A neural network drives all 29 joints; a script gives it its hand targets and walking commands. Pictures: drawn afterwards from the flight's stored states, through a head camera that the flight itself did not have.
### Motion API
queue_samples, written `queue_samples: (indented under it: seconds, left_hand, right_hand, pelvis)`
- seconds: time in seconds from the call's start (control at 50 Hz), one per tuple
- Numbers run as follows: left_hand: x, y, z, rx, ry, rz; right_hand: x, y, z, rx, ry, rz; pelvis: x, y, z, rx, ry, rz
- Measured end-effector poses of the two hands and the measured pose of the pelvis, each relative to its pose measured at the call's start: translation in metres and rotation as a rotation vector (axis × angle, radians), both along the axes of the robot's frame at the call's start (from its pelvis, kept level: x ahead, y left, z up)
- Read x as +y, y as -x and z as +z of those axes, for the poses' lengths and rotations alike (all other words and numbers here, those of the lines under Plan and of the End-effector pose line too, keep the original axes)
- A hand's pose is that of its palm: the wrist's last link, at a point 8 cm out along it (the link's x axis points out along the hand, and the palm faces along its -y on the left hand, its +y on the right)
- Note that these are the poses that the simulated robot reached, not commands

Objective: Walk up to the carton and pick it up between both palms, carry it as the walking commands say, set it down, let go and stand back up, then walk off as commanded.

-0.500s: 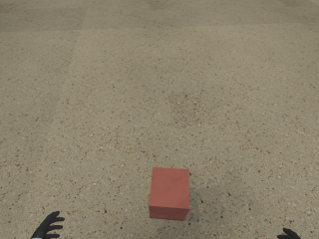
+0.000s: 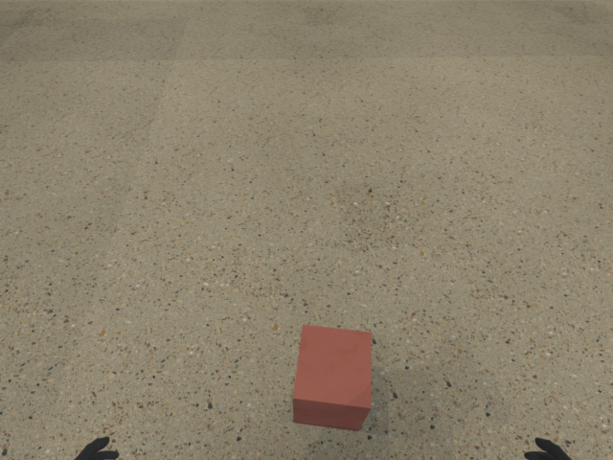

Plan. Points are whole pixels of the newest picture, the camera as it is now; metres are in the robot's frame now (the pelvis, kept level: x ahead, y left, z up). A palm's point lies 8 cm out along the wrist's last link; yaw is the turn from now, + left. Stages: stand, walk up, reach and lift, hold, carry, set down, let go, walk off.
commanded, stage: walk up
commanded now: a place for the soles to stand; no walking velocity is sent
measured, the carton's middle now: (331, 378) +0.44 -0.05 -0.65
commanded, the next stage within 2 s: reach and lift in 1.56 s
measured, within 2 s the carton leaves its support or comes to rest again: neither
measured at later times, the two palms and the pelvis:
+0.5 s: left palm out of the picture +0.12 +0.34 -0.11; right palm out of the picture +0.08 -0.32 -0.10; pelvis -0.01 +0.01 -0.01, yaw +1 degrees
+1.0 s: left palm out of the picture +0.10 +0.32 -0.11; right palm out of the picture +0.12 -0.30 -0.08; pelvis -0.01 +0.01 +0.01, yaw +0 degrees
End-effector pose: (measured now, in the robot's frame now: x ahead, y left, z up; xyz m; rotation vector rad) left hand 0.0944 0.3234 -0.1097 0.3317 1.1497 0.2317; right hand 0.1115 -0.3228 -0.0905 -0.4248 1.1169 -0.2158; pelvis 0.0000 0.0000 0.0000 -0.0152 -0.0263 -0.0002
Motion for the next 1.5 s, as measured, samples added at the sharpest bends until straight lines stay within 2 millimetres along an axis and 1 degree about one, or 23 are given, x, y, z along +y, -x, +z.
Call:
queue_samples:
  seconds: [0.12, 0.28, 0.34, 0.4, 0.48, 0.52, 0.6, 0.64, 0.74, 0.84, 0.98, 1.1, 1.36, 1.5]
  left_hand:
    - [-0.001, -0.006, 0.003, -0.018, -0.011, 0.006]
    - [0.008, -0.015, 0.005, -0.051, -0.035, 0.001]
    - [0.013, -0.02, 0.003, -0.077, -0.038, -0.006]
    - [0.019, -0.028, 0.0, -0.093, -0.035, -0.012]
    - [0.016, -0.027, 0.0, -0.083, -0.028, -0.013]
    - [0.012, -0.021, 0.0, -0.073, -0.029, -0.012]
    - [0.003, 0.003, 0.0, -0.019, -0.035, -0.02]
    - [0.0, 0.009, 0.001, -0.005, -0.027, -0.014]
    - [-0.007, 0.009, 0.003, -0.014, -0.002, -0.007]
    - [-0.01, 0.002, 0.004, -0.029, 0.016, -0.005]
    - [-0.007, -0.007, 0.003, -0.033, 0.026, -0.013]
    - [-0.004, -0.01, 0.004, -0.024, 0.024, -0.026]
    - [0.003, -0.001, 0.005, 0.003, 0.011, -0.026]
    - [0.002, 0.004, 0.004, 0.021, 0.014, -0.033]
  right_hand:
    - [-0.002, -0.005, -0.003, -0.006, -0.008, -0.006]
    - [-0.002, -0.001, -0.007, -0.01, -0.007, -0.001]
    - [-0.001, 0.006, -0.011, 0.001, 0.002, 0.001]
    - [0.003, 0.02, -0.013, 0.017, 0.007, -0.009]
    - [0.007, 0.032, -0.014, 0.04, 0.006, -0.009]
    - [0.007, 0.03, -0.015, 0.038, 0.0, -0.006]
    - [0.01, 0.013, -0.017, -0.008, -0.03, 0.007]
    - [0.015, 0.006, -0.016, -0.022, -0.044, 0.021]
    - [0.019, -0.008, -0.01, -0.04, -0.052, 0.044]
    - [0.018, -0.013, -0.002, -0.047, -0.039, 0.038]
    - [0.018, -0.013, 0.006, -0.047, -0.022, 0.018]
    - [0.021, -0.011, 0.007, -0.044, -0.025, 0.004]
    - [0.029, -0.002, 0.002, -0.037, -0.042, -0.021]
    - [0.029, 0.004, 0.0, -0.025, -0.047, -0.032]
  pelvis:
    - [-0.001, 0.001, -0.002, -0.001, -0.001, -0.002]
    - [0.002, 0.009, -0.007, -0.002, 0.002, 0.008]
    - [0.007, 0.011, -0.012, -0.006, 0.007, 0.01]
    - [0.012, 0.012, -0.016, -0.012, -0.003, 0.006]
    - [0.011, 0.014, -0.013, 0.002, -0.006, 0.025]
    - [0.008, 0.015, -0.012, 0.013, -0.012, 0.024]
    - [0.005, 0.018, -0.009, -0.001, -0.01, 0.022]
    - [0.003, 0.017, -0.006, -0.001, -0.012, 0.025]
    - [0.003, 0.014, -0.001, 0.003, -0.009, 0.02]
    - [0.004, 0.009, 0.003, 0.002, -0.008, 0.011]
    - [0.007, 0.006, 0.006, 0.002, -0.008, -0.004]
    - [0.01, 0.005, 0.007, 0.001, -0.008, -0.016]
    - [0.015, 0.004, 0.008, -0.004, -0.011, -0.034]
    - [0.016, 0.005, 0.008, -0.001, -0.011, -0.04]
